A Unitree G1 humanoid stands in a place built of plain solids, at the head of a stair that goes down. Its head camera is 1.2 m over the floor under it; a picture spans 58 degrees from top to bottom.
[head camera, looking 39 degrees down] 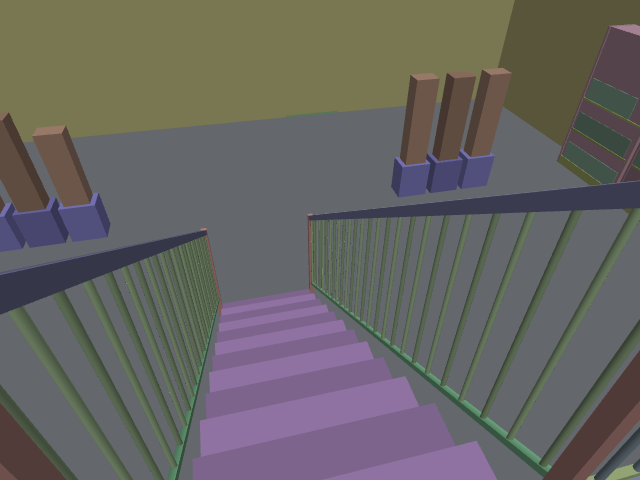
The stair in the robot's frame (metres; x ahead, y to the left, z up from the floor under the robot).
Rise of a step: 0.18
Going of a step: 0.24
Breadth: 0.92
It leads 13 degrees to the left of straight ahead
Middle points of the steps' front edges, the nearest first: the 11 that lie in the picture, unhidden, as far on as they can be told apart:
0.80 0.00 -0.35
1.04 0.06 -0.53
1.28 0.11 -0.70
1.51 0.17 -0.88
1.75 0.22 -1.06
1.98 0.28 -1.23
2.22 0.34 -1.41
2.45 0.39 -1.58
2.69 0.45 -1.76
2.92 0.51 -1.94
3.16 0.56 -2.11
